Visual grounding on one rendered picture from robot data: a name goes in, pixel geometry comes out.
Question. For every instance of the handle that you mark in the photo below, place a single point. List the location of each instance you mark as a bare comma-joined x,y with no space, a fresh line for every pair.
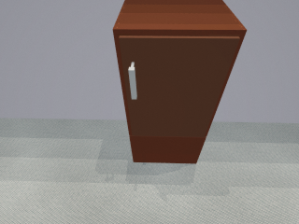
132,80

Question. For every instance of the cupboard door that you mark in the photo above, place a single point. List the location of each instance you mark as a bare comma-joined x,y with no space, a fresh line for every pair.
178,81

